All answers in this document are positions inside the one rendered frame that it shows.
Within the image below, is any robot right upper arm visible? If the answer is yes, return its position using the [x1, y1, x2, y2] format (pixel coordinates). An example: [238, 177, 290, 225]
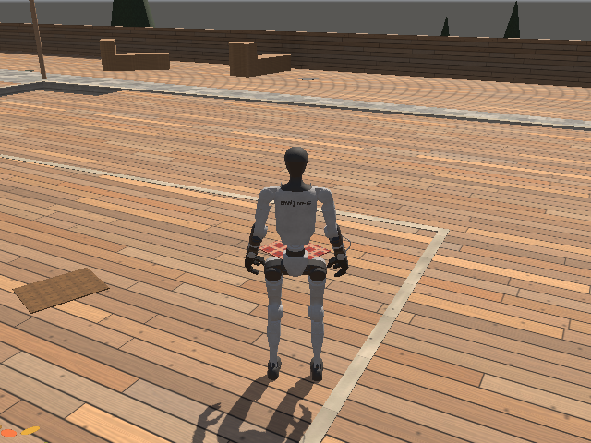
[315, 186, 339, 238]

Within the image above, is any robot left upper arm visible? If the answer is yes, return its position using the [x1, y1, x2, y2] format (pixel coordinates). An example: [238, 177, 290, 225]
[253, 186, 277, 237]

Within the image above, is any robot right hand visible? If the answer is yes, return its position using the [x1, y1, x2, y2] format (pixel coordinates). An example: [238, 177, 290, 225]
[327, 256, 349, 277]

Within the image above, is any right robot forearm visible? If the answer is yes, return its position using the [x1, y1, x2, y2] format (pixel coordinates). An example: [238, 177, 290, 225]
[329, 224, 346, 260]

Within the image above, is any robot right shin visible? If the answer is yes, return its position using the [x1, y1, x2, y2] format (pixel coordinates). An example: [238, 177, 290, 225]
[311, 305, 324, 368]

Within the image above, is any robot left thigh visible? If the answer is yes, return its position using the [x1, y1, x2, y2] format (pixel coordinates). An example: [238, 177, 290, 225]
[264, 257, 283, 321]

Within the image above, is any left robot forearm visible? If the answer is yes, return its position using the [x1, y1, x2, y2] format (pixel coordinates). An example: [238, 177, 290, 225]
[246, 223, 263, 258]

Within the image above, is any robot left hand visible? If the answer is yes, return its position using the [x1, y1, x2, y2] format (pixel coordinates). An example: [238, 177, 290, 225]
[245, 255, 265, 275]

